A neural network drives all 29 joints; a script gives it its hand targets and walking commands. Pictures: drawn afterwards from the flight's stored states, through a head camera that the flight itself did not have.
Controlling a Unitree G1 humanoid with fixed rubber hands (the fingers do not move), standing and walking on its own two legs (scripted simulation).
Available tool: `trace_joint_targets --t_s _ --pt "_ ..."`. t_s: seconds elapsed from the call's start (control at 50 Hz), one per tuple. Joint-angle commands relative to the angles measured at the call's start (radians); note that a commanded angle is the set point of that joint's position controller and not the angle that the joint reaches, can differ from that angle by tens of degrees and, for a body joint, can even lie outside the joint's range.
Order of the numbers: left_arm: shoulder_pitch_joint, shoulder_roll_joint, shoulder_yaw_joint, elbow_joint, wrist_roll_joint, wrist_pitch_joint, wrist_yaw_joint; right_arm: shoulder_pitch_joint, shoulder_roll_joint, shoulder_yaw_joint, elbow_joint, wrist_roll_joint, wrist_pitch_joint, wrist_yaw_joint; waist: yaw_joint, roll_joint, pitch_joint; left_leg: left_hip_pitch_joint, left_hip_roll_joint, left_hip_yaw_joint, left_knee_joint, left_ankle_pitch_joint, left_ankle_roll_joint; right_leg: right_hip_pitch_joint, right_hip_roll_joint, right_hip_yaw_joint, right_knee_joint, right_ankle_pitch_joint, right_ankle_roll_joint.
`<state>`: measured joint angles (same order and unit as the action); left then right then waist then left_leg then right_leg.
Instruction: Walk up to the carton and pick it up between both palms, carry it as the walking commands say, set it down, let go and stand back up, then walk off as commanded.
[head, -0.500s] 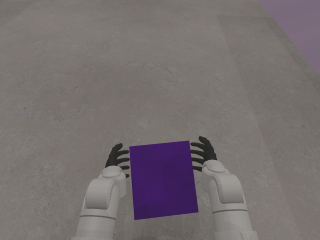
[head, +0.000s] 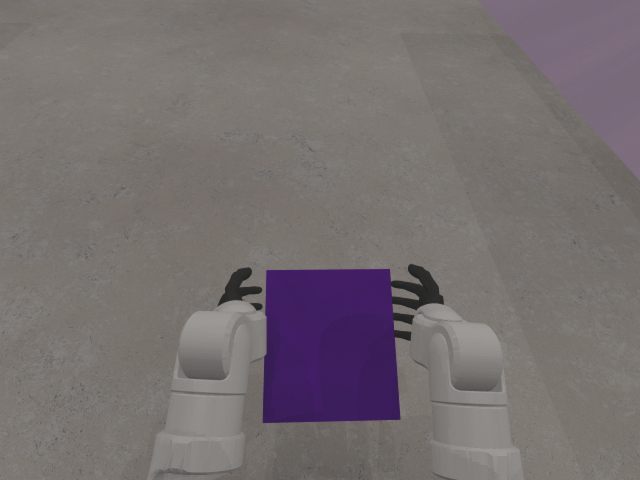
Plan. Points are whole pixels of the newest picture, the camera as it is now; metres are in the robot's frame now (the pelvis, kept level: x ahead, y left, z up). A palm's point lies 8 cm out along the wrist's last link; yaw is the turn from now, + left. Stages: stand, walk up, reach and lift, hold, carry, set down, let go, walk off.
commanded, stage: carry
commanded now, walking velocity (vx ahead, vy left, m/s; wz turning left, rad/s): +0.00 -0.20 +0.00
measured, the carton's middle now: (326, 344) +0.32 -0.01 -0.03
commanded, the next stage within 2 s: none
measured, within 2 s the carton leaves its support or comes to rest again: neither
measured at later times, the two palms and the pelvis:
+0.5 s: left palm (289, 327) +0.30 +0.04 +0.05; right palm (475, 320) +0.30 -0.19 +0.06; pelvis -0.01 -0.07 +0.00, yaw +0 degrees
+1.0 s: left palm (339, 339) +0.28 -0.02 +0.07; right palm (540, 350) +0.26 -0.25 +0.07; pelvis -0.04 -0.11 +0.01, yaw -3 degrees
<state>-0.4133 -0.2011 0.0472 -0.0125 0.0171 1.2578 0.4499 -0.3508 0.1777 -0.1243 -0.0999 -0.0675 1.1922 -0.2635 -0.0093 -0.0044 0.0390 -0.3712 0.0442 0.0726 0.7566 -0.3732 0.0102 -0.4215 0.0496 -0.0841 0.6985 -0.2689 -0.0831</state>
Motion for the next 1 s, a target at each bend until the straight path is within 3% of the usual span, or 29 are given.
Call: trace_joint_targets --t_s 0.0,0.06,0.1,0.18,0.22,0.32,0.38,0.42,0.46,0.5,0.54,0.58,0.64,0.68,0.7,0.72,0.74,0.76,0.78,0.8,0.82,0.84,0.86,0.88,0.9,0.92,0.94,0.96,0.98 --pt "-0.694 -1.034 -0.507 -0.197 -0.382 -0.069 -0.511 -0.714 1.021 0.578 -0.159 0.431 -0.032 0.361 0.0 -0.053 -0.618 0.115 0.099 -0.098 -0.124 0.059 0.02 0.28 -0.272 0.248 -0.182 0.309 -0.064" --pt "-0.752 -1.033 -0.493 -0.2 -0.374 -0.069 -0.505 -0.726 1.055 0.565 -0.102 0.435 -0.026 0.361 -0.002 -0.074 -0.623 0.088 0.1 -0.113 -0.116 -0.015 0.033 0.283 -0.281 0.276 -0.206 0.208 -0.061" --pt "-0.776 -1.022 -0.481 -0.206 -0.377 -0.077 -0.502 -0.745 1.043 0.551 -0.092 0.442 -0.031 0.362 -0.003 -0.05 -0.636 0.099 0.074 -0.068 -0.113 -0.019 0.012 0.3 -0.289 0.28 -0.211 0.31 -0.073" --pt "-0.78 -1.004 -0.465 -0.202 -0.364 -0.073 -0.502 -0.76 1.045 0.535 -0.064 0.443 -0.027 0.354 0.002 -0.084 -0.651 0.079 0.044 -0.021 -0.093 -0.096 -0.001 0.34 -0.301 0.297 -0.259 0.258 -0.078" --pt "-0.796 -1.012 -0.485 -0.245 -0.377 -0.076 -0.502 -0.74 1.056 0.542 -0.077 0.443 -0.029 0.351 0.006 -0.07 -0.663 0.078 0.032 -0.003 -0.078 -0.085 -0.007 0.371 -0.3 0.294 -0.244 0.372 -0.087" --pt "-0.787 -1.012 -0.498 -0.26 -0.379 -0.074 -0.504 -0.734 1.06 0.533 -0.09 0.424 -0.033 0.34 0.007 -0.094 -0.693 0.14 0.036 0.001 -0.069 -0.075 0.006 0.373 -0.273 0.25 -0.243 0.423 -0.05" --pt "-0.751 -1.022 -0.501 -0.252 -0.38 -0.064 -0.508 -0.722 1.066 0.538 -0.118 0.424 -0.034 0.335 0.011 -0.063 -0.705 0.175 0.022 0.016 -0.08 -0.08 0.018 0.36 -0.265 0.255 -0.269 0.366 -0.032" --pt "-0.773 -1.023 -0.517 -0.295 -0.392 -0.067 -0.507 -0.725 1.072 0.541 -0.128 0.424 -0.037 0.335 0.011 -0.041 -0.708 0.183 0.027 0.014 -0.073 -0.058 0.013 0.386 -0.254 0.248 -0.26 0.453 -0.023" --pt "-0.771 -1.036 -0.518 -0.292 -0.389 -0.062 -0.51 -0.71 1.076 0.533 -0.132 0.408 -0.037 0.332 0.012 -0.053 -0.707 0.197 0.013 0.045 -0.068 -0.094 0.018 0.386 -0.251 0.232 -0.311 0.389 0.007" --pt "-0.754 -1.037 -0.523 -0.308 -0.392 -0.061 -0.508 -0.758 1.065 0.555 -0.205 0.422 -0.04 0.329 0.012 -0.067 -0.733 0.218 0.013 0.047 -0.061 -0.087 0.023 0.405 -0.241 0.227 -0.302 0.427 0.021" --pt "-0.741 -1.048 -0.539 -0.317 -0.398 -0.056 -0.515 -0.683 1.073 0.55 -0.182 0.402 -0.032 0.326 0.015 -0.118 -0.728 0.209 -0.009 0.087 -0.05 -0.11 0.026 0.419 -0.236 0.208 -0.34 0.447 0.059" --pt "-0.724 -1.044 -0.544 -0.32 -0.392 -0.054 -0.512 -0.694 1.08 0.566 -0.194 0.409 -0.032 0.325 0.018 -0.078 -0.735 0.219 -0.008 0.076 -0.059 -0.059 0.024 0.44 -0.219 0.189 -0.319 0.484 0.053" --pt "-0.736 -1.044 -0.561 -0.356 -0.398 -0.054 -0.514 -0.658 1.081 0.556 -0.206 0.396 -0.039 0.327 0.004 -0.089 -0.708 0.333 0.015 0.101 -0.166 -0.068 0.025 0.338 -0.179 0.122 -0.344 0.552 0.184" --pt "-0.727 -1.039 -0.554 -0.327 -0.387 -0.055 -0.518 -0.659 1.073 0.553 -0.232 0.381 -0.045 0.321 -0.018 -0.012 -0.707 0.46 0.104 0.043 -0.242 -0.001 0.036 0.215 -0.164 0.111 -0.262 0.716 0.282" --pt "-0.755 -1.026 -0.567 -0.36 -0.389 -0.064 -0.512 -0.677 1.079 0.557 -0.234 0.389 -0.053 0.321 -0.027 0.137 -0.719 0.471 0.208 -0.074 -0.314 0.051 0.059 0.19 -0.144 0.099 -0.119 0.623 0.288" --pt "-0.734 -1.037 -0.58 -0.34 -0.387 -0.06 -0.51 -0.694 1.073 0.564 -0.253 0.379 -0.053 0.322 -0.012 0.319 -0.773 0.43 0.419 -0.314 -0.255 0.335 0.094 0.186 -0.158 0.165 0.074 0.265 0.193" --pt "-0.758 -1.037 -0.583 -0.356 -0.381 -0.059 -0.502 -0.742 1.047 0.574 -0.271 0.378 -0.044 0.326 0.017 0.433 -0.734 0.354 0.495 -0.406 -0.231 0.585 0.116 0.15 -0.138 0.199 0.069 -0.138 0.073" --pt "-0.741 -1.047 -0.566 -0.331 -0.361 -0.054 -0.497 -0.694 1.052 0.572 -0.22 0.364 -0.02 0.335 0.024 0.295 -0.69 0.249 0.414 -0.245 -0.127 0.563 0.053 0.225 -0.187 0.3 -0.121 -0.148 -0.001" --pt "-0.747 -1.045 -0.546 -0.311 -0.354 -0.047 -0.503 -0.668 1.055 0.551 -0.159 0.344 -0.004 0.341 0.031 0.129 -0.652 0.061 0.262 -0.105 -0.025 0.298 -0.019 0.387 -0.211 0.328 -0.292 -0.07 -0.023" --pt "-0.737 -1.033 -0.527 -0.286 -0.353 -0.04 -0.515 -0.618 1.075 0.541 -0.126 0.349 0.001 0.342 0.011 -0.137 -0.661 -0.105 0.083 0.027 0.116 -0.142 -0.071 0.494 -0.365 0.533 -0.402 -0.03 -0.044" --pt "-0.678 -1.058 -0.5 -0.25 -0.357 -0.036 -0.528 -0.587 1.088 0.548 -0.107 0.362 0.008 0.34 0.005 -0.326 -0.671 -0.123 0.028 0.075 0.25 -0.285 -0.044 0.498 -0.381 0.492 -0.46 0.037 0.039" --pt "-0.661 -1.074 -0.496 -0.239 -0.366 -0.032 -0.537 -0.579 1.115 0.569 -0.091 0.37 0.011 0.339 0.003 -0.291 -0.665 -0.071 0.018 0.078 0.238 -0.261 -0.009 0.468 -0.332 0.397 -0.488 0.048 0.152" --pt "-0.69 -1.082 -0.499 -0.25 -0.383 -0.04 -0.544 -0.647 1.117 0.594 -0.146 0.387 -0.001 0.337 -0.005 -0.303 -0.643 0.04 0.016 0.156 0.157 -0.24 0.001 0.385 -0.258 0.235 -0.539 0.212 0.32" --pt "-0.69 -1.082 -0.483 -0.242 -0.386 -0.043 -0.545 -0.686 1.116 0.609 -0.184 0.405 -0.004 0.334 -0.019 -0.301 -0.659 0.27 -0.002 0.218 0.0 -0.244 0.001 0.257 -0.185 0.074 -0.547 0.382 0.435" --pt "-0.701 -1.067 -0.487 -0.264 -0.382 -0.044 -0.539 -0.685 1.107 0.593 -0.187 0.404 -0.006 0.334 -0.024 -0.185 -0.637 0.4 -0.023 0.235 -0.184 -0.206 -0.011 0.196 -0.123 -0.018 -0.447 0.519 0.442" --pt "-0.727 -1.071 -0.507 -0.323 -0.394 -0.049 -0.528 -0.733 1.096 0.583 -0.258 0.419 -0.018 0.335 -0.024 -0.058 -0.612 0.499 -0.003 0.232 -0.351 -0.105 -0.022 0.141 -0.086 -0.032 -0.316 0.601 0.436" --pt "-0.731 -1.058 -0.503 -0.307 -0.379 -0.045 -0.517 -0.741 1.105 0.58 -0.259 0.421 -0.021 0.335 -0.036 0.147 -0.644 0.599 0.192 -0.011 -0.448 0.102 0.022 0.075 -0.079 -0.01 -0.095 0.449 0.36" --pt "-0.7 -1.07 -0.534 -0.321 -0.374 -0.05 -0.517 -0.755 1.104 0.588 -0.288 0.404 -0.041 0.332 -0.019 0.556 -0.701 0.458 0.647 -0.591 -0.366 0.386 0.182 -0.009 -0.12 0.179 0.384 -0.281 0.2" --pt "-0.802 -1.058 -0.531 -0.361 -0.374 -0.051 -0.502 -0.851 1.064 0.613 -0.366 0.407 -0.035 0.328 0.0 0.374 -0.664 0.429 0.594 -0.5 -0.285 0.604 0.207 -0.029 -0.151 0.339 0.32 -0.326 0.064"
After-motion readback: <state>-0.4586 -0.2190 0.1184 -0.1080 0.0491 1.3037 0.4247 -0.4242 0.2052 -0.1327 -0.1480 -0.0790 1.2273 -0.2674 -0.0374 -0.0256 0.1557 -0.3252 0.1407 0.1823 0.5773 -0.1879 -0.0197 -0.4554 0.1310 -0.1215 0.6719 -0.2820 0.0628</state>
